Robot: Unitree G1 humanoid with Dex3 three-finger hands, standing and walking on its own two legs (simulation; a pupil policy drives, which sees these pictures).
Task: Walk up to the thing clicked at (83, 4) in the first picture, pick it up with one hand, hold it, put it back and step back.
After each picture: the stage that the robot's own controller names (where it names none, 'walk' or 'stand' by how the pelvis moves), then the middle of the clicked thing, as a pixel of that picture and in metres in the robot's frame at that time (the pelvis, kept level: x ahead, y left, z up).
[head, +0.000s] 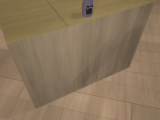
stand; (87, 6) +0.95 -0.04 +0.02
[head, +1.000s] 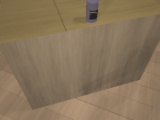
rise first; (91, 10) +0.84 -0.03 +0.04
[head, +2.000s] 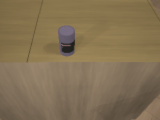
rise first; (66, 41) +0.54 +0.12 +0.03
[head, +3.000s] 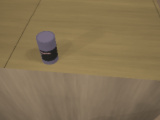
stand; (48, 48) +0.48 +0.15 +0.07
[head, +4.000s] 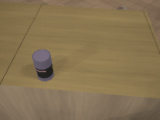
stand; (43, 65) +0.44 +0.16 +0.02
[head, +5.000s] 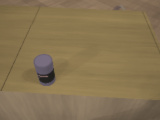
stand; (45, 70) +0.42 +0.15 +0.02
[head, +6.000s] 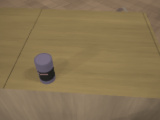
stand; (45, 69) +0.44 +0.16 +0.01
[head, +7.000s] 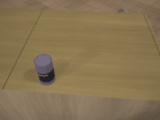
stand; (45, 70) +0.44 +0.16 +0.01
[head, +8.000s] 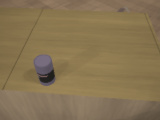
stand; (45, 70) +0.43 +0.16 +0.01
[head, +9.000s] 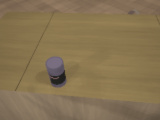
rise first; (56, 72) +0.43 +0.14 +0.02
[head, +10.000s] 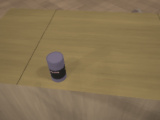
go down; (57, 67) +0.45 +0.14 +0.02
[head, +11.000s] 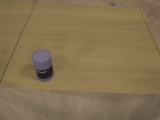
go down; (43, 66) +0.44 +0.13 +0.03
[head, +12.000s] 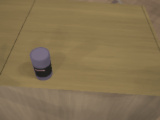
go down; (42, 64) +0.44 +0.13 +0.03
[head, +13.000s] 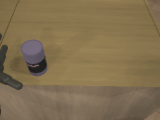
close in; (35, 59) +0.43 +0.14 +0.06
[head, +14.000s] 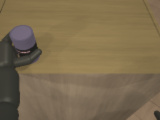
close; (26, 45) +0.47 +0.15 +0.08
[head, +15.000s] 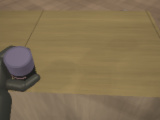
lift; (22, 68) +0.33 +0.17 +0.17
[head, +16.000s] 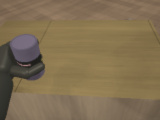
lift; (29, 58) +0.33 +0.15 +0.21
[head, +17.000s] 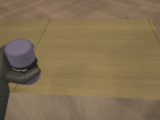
hold; (24, 63) +0.32 +0.17 +0.21
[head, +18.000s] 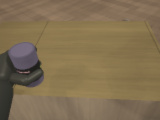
crouch; (28, 65) +0.33 +0.16 +0.19
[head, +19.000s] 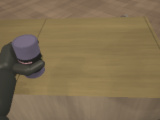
crouch; (29, 57) +0.36 +0.15 +0.19
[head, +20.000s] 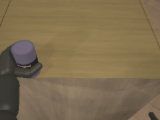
lower; (27, 60) +0.43 +0.15 +0.05
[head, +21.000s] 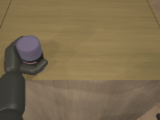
lower; (32, 55) +0.43 +0.14 +0.08
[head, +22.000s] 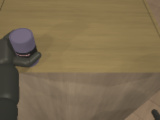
lower; (25, 48) +0.46 +0.15 +0.08
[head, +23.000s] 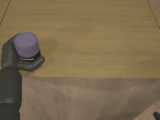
lower; (29, 52) +0.44 +0.14 +0.07
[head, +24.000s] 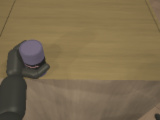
loosen; (34, 59) +0.42 +0.13 +0.07
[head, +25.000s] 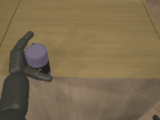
withdraw; (39, 63) +0.42 +0.13 +0.06
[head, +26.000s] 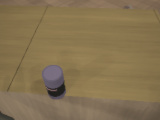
sink last; (54, 82) +0.36 +0.11 +0.04
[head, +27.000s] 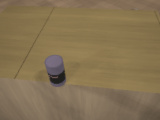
stand; (56, 71) +0.42 +0.13 +0.03
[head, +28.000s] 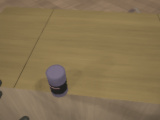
stand; (57, 81) +0.38 +0.12 +0.02
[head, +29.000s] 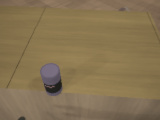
stand; (52, 80) +0.38 +0.12 +0.02
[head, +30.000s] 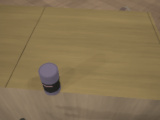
stand; (50, 79) +0.38 +0.13 +0.02
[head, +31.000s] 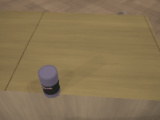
stand; (50, 82) +0.38 +0.13 +0.02
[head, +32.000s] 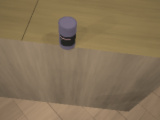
walk; (67, 33) +0.54 +0.06 +0.03
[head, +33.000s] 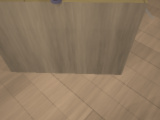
walk; out of the picture +0.90 +0.15 +0.05
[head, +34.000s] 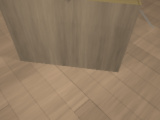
stand; out of the picture +1.10 +0.12 +0.03
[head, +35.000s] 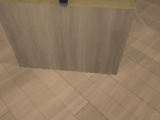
stand; out of the picture +1.10 +0.12 +0.01
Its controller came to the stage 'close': yes
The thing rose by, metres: 0.20
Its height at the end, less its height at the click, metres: +0.00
